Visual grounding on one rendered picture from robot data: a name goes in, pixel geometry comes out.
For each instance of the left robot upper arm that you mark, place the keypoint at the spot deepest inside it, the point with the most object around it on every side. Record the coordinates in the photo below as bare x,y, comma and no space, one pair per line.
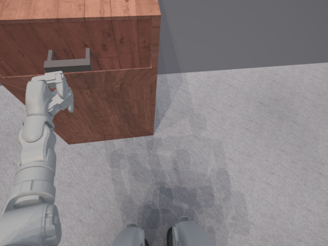
37,225

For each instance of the cabinet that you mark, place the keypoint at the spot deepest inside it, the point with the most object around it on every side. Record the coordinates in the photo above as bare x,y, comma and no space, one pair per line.
108,104

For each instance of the left robot thigh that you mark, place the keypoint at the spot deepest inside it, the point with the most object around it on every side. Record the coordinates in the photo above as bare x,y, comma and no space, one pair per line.
131,236

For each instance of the left robot shin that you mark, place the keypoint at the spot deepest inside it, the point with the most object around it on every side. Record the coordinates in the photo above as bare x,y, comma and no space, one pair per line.
131,225

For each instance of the drawer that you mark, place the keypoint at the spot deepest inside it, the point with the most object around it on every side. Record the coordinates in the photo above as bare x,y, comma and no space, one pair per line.
114,44

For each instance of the left robot hand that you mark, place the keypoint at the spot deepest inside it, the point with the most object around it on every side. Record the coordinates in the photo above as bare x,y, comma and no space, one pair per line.
40,100

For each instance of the robot left forearm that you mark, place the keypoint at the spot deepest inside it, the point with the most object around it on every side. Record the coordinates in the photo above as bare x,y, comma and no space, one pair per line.
34,178

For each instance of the handle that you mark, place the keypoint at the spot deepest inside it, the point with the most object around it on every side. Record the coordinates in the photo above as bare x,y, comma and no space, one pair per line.
68,65

